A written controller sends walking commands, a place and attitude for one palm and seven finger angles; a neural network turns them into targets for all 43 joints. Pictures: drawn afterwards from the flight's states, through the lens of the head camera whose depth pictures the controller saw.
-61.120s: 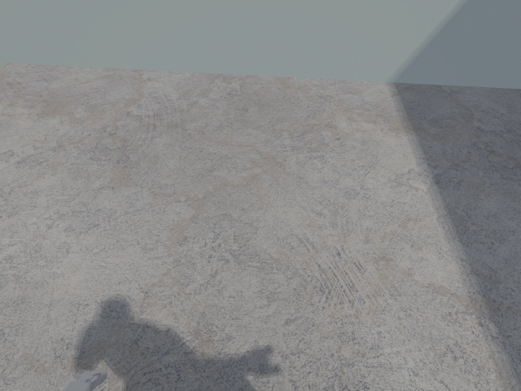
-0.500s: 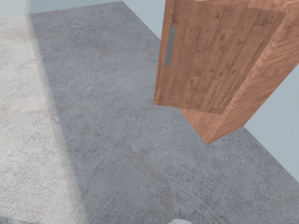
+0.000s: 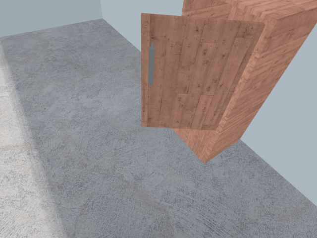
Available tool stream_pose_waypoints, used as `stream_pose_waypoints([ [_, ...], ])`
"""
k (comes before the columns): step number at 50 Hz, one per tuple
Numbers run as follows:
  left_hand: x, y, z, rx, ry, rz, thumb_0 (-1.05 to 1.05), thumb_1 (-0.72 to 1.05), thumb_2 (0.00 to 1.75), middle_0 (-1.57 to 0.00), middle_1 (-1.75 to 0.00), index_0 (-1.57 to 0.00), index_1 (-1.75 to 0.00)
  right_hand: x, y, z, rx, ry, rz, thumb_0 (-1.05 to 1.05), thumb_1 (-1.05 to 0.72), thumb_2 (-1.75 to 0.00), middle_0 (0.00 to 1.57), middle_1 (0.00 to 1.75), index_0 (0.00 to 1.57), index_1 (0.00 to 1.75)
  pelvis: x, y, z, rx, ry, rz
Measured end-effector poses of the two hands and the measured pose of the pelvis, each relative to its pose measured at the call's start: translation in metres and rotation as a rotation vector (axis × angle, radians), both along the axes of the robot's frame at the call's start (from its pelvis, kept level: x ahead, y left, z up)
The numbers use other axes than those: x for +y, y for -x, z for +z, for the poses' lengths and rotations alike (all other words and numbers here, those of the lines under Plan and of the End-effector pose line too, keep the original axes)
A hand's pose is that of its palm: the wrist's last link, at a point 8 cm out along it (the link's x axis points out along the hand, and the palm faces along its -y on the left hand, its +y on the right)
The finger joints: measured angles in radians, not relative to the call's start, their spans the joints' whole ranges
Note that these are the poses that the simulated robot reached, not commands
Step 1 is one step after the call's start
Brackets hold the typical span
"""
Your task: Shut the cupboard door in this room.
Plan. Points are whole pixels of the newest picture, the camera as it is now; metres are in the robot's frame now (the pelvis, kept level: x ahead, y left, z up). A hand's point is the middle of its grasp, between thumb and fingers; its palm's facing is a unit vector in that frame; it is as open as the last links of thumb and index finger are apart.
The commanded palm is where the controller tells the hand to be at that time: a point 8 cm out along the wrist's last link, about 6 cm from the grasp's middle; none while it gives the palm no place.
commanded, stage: take the last steps up to it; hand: left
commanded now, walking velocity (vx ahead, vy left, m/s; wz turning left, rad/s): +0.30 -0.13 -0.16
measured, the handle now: (151, 64) +0.71 +0.07 +0.05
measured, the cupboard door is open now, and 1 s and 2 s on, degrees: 54 54 54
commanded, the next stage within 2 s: come to a stop and stand still in 0.52 s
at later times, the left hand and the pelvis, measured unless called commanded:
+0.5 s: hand (134, 198) +0.27 +0.09 -0.16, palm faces -0.11 -0.97 -0.23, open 7.4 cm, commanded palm none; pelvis +0.16 -0.09 +0.00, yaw -5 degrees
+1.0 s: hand (142, 204) +0.26 +0.06 -0.17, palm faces +0.00 -0.98 -0.20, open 7.3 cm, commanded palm none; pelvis +0.23 -0.11 +0.01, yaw -4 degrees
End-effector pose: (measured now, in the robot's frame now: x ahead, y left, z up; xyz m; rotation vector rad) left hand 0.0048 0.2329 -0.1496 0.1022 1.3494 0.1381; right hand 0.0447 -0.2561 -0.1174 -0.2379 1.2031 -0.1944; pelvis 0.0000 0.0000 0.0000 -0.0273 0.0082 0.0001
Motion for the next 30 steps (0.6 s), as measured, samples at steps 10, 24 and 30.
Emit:
stream_pose_waypoints([
  [10, 0.002, -0.099, 0.018, -0.043, -0.007, -0.099, 0.01, 0.91, 0.90, -0.20, -0.30, -0.19, -0.30, 0.009, 0.014, 0.010, 0.103, -0.023, -0.098, 0.01, -0.90, -0.90, 0.20, 0.30, 0.20, 0.30, -0.009, -0.051, 0.016, -0.004, -0.004, -0.057],
  [24, -0.091, -0.259, 0.021, -0.176, -0.075, -0.200, 0.00, 0.91, 0.90, -0.20, -0.30, -0.19, -0.30, -0.052, -0.010, -0.032, 0.346, -0.148, -0.229, 0.01, -0.90, -0.90, 0.21, 0.30, 0.20, 0.30, -0.089, -0.150, -0.006, -0.007, -0.033, -0.086],
  [30, -0.116, -0.254, 0.026, -0.112, -0.065, -0.116, -0.01, 0.94, 0.90, -0.20, -0.30, -0.20, -0.30, -0.088, -0.118, -0.017, 0.177, -0.104, -0.143, 0.01, -0.91, -0.90, 0.20, 0.30, 0.20, 0.29, -0.110, -0.184, 0.010, 0.001, -0.024, -0.056],
])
